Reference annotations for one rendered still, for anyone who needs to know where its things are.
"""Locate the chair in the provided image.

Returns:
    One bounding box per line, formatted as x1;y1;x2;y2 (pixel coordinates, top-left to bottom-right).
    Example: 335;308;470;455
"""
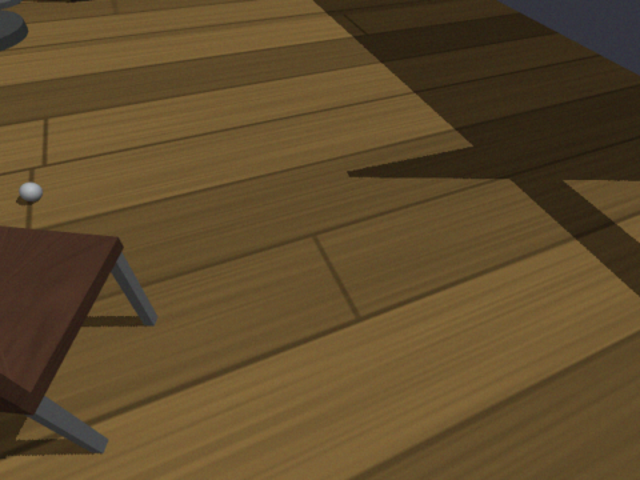
0;226;158;454

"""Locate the ball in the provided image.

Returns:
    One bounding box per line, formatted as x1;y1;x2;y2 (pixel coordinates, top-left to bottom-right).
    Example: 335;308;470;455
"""
19;182;43;202

